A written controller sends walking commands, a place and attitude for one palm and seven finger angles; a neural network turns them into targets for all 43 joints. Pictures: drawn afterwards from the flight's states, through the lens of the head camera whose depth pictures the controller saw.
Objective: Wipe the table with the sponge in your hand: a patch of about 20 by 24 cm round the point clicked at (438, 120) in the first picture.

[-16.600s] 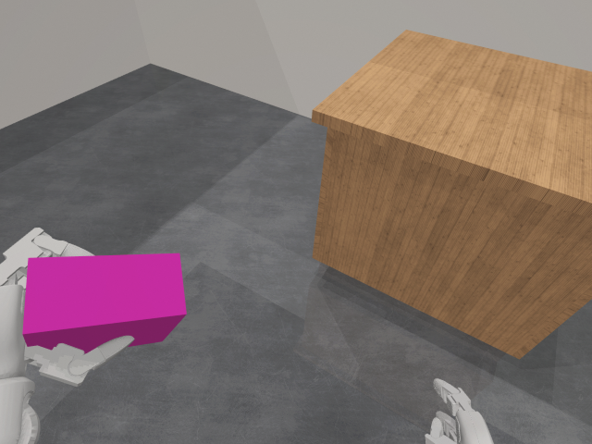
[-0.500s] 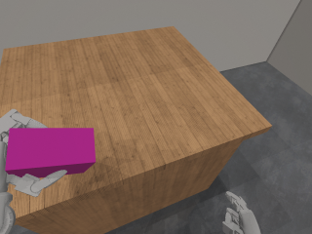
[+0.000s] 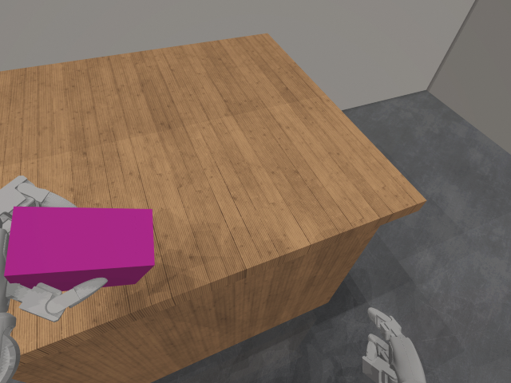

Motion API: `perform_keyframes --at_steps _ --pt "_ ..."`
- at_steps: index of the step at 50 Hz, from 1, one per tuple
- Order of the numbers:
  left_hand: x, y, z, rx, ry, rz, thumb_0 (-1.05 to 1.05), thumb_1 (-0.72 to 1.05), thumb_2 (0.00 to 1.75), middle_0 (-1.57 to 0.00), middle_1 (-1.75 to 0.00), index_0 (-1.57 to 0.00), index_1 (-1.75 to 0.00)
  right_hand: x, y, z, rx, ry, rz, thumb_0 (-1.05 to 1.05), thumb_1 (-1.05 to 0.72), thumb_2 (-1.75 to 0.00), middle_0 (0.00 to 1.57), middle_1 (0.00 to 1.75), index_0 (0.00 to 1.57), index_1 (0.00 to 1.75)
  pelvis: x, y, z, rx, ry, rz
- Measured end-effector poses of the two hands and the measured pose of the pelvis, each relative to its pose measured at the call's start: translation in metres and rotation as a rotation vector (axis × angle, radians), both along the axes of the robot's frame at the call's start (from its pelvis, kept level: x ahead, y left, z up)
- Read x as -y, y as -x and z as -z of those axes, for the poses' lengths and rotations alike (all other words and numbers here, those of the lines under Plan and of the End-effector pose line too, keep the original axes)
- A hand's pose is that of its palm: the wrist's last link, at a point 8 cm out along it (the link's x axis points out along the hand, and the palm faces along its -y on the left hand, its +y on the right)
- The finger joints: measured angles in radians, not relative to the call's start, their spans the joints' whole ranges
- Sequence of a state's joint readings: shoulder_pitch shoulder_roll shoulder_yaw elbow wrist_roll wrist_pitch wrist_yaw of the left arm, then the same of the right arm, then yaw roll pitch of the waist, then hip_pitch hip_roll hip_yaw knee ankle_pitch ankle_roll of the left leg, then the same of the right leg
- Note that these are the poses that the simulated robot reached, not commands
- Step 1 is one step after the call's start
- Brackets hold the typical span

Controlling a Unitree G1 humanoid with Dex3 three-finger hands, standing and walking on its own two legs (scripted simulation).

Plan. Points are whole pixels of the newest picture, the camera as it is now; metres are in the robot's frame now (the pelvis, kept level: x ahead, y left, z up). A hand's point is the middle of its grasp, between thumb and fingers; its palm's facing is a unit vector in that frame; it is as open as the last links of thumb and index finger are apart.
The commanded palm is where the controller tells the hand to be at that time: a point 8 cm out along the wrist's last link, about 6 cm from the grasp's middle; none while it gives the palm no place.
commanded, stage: shuffle to correct the standing spot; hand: left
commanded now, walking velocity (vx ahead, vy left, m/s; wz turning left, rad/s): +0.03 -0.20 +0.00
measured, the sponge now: (106, 251) +0.24 +0.21 +0.13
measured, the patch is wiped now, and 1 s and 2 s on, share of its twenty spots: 0.00 0.00 0.00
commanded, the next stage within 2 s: none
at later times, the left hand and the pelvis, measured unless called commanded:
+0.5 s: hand (113, 245) +0.23 +0.19 +0.15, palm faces +0.32 -0.85 -0.41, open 10.5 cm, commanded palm +0.18 +0.23 +0.17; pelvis +0.02 -0.05 -0.01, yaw +0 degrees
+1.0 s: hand (92, 260) +0.21 +0.21 +0.15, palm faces +0.34 -0.85 -0.41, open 10.5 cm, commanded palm +0.16 +0.24 +0.17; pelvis +0.00 -0.04 -0.01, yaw +1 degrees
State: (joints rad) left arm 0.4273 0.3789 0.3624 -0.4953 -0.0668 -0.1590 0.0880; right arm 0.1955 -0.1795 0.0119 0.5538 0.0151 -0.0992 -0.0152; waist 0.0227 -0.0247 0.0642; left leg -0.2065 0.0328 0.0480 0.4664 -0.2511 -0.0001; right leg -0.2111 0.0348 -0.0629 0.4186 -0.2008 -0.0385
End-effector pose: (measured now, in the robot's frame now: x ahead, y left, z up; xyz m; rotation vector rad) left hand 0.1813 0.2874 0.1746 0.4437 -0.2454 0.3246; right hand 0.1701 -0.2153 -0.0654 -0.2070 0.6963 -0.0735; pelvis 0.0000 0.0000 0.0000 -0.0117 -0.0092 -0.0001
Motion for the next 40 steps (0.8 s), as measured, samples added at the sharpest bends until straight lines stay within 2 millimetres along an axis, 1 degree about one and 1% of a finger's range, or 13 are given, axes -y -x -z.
perform_keyframes --at_steps 7,14,18,21,24,28,34,40 --pt "0.022 -0.006 0.005 -0.038 0.004 0.009 -0.01 -0.53 1.01 -0.72 -1.33 -0.7 -1.34 0.024 -0.005 0.005 -0.011 0.008 0.01 0.01 -0.9 -0.9 0.2 0.3 0.2 0.3 0.019 -0.006 0.003 -0.008 0.002 -0.001" --pt "0.044 -0.012 0.0 -0.031 -0.016 0.026 -0.01 -0.53 1.01 -0.72 -1.33 -0.7 -1.34 0.052 -0.008 0.011 -0.02 0.024 0.033 0.01 -0.9 -0.9 0.2 0.3 0.2 0.3 0.037 -0.011 0.006 -0.015 0.0 -0.004" --pt "0.052 -0.014 -0.001 -0.032 -0.026 0.032 -0.01 -0.53 1.01 -0.72 -1.33 -0.7 -1.34 0.065 -0.008 0.013 -0.027 0.029 0.056 0.01 -0.9 -0.9 0.2 0.3 0.2 0.3 0.044 -0.014 0.009 -0.018 -0.002 -0.007" --pt "0.053 -0.015 0.001 -0.041 -0.024 0.028 -0.01 -0.53 1.01 -0.72 -1.33 -0.7 -1.34 0.072 -0.006 0.014 -0.037 0.035 0.069 0.01 -0.9 -0.9 0.2 0.3 0.2 0.3 0.047 -0.016 0.009 -0.017 -0.005 -0.008" --pt "0.054 -0.015 0.004 -0.044 -0.017 0.023 -0.01 -0.53 1.01 -0.72 -1.33 -0.7 -1.34 0.075 -0.005 0.014 -0.048 0.044 0.072 0.01 -0.9 -0.9 0.2 0.3 0.2 0.3 0.05 -0.017 0.009 -0.016 -0.007 -0.008" --pt "0.055 -0.015 0.003 -0.041 -0.02 0.023 -0.01 -0.53 1.01 -0.72 -1.33 -0.7 -1.34 0.075 -0.005 0.014 -0.055 0.047 0.066 0.01 -0.9 -0.9 0.2 0.3 0.2 0.3 0.051 -0.016 0.009 -0.013 -0.005 -0.008" --pt "0.056 -0.012 0.001 -0.034 -0.032 0.03 -0.01 -0.53 1.01 -0.72 -1.33 -0.7 -1.34 0.069 -0.005 0.015 -0.048 0.029 0.056 0.01 -0.9 -0.9 0.2 0.3 0.2 0.3 0.051 -0.012 0.009 -0.006 0.0 -0.011" --pt "0.051 -0.004 0.001 -0.038 -0.024 0.033 -0.01 -0.53 1.01 -0.72 -1.33 -0.7 -1.34 0.061 -0.002 0.012 -0.041 0.026 0.05 0.01 -0.9 -0.9 0.2 0.3 0.2 0.3 0.046 -0.009 0.009 -0.004 -0.001 -0.009"
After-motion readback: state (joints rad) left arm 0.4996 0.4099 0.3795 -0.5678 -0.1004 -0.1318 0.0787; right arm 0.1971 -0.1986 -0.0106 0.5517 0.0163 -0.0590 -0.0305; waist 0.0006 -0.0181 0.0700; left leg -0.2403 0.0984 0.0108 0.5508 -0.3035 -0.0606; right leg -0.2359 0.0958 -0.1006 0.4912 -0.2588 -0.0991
